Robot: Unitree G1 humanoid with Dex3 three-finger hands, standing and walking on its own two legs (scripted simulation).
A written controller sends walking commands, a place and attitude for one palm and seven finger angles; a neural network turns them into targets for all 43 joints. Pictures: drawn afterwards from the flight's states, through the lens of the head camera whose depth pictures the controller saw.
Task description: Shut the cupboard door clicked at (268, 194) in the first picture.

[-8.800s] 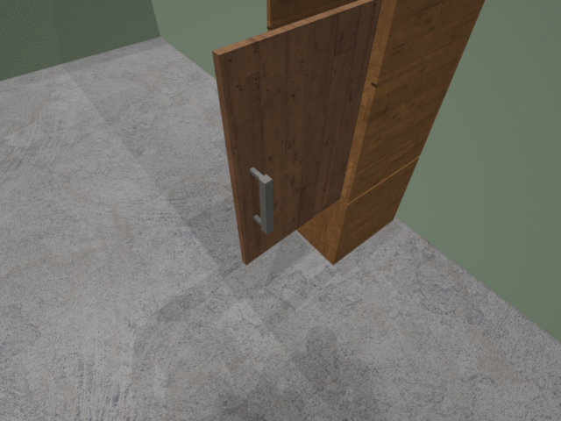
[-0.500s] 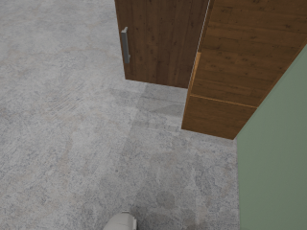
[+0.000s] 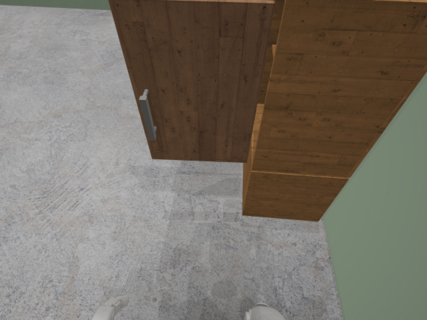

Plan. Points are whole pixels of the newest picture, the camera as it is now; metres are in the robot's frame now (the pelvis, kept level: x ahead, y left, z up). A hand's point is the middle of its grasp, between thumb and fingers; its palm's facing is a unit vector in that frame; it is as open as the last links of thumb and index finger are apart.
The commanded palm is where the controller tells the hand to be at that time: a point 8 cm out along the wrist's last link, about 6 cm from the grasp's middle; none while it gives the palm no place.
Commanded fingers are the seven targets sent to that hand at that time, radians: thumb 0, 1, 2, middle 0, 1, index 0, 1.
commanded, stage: take the last steps up to it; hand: left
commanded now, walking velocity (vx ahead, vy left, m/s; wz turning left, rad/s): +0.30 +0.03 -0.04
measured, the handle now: (149, 115) +0.72 +0.23 -0.09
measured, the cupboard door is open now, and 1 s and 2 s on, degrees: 92 92 92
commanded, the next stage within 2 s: come to a stop and stand still in 0.38 s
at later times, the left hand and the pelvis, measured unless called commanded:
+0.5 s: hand out of the picture +0.15 +0.18 -0.19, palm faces +0.09 -0.99 -0.14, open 7.3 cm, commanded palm none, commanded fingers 0.00 0.90 0.90 -0.20 -0.30 -0.20 -0.30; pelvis +0.19 +0.01 -0.01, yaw +0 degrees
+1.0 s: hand (144, 246) +0.31 +0.18 -0.17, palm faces -0.01 -0.96 -0.28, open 7.4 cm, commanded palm none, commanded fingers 0.00 0.90 0.90 -0.20 -0.30 -0.20 -0.30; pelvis +0.22 -0.02 -0.01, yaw -2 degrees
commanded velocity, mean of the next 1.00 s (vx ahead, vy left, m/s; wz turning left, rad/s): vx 0.01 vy -0.02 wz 0.00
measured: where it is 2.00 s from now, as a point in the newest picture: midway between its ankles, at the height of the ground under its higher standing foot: outside the picture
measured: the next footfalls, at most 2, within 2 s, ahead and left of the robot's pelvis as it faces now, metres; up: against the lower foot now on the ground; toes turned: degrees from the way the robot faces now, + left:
right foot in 0.10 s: +0.14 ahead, -0.12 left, +0.00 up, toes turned -8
left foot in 0.50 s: +0.26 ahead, +0.08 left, +0.00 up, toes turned +0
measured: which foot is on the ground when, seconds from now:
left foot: down 0.00-0.10, up 0.12-0.48, down 0.50-1.00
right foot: up 0.00-0.08, down 0.10-0.50, up 0.52-0.94, down 0.96-1.00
